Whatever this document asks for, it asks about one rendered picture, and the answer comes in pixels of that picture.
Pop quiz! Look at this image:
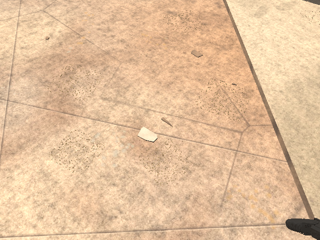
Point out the robot right hand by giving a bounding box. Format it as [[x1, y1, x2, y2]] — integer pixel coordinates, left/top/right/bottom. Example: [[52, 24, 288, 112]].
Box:
[[285, 218, 320, 240]]

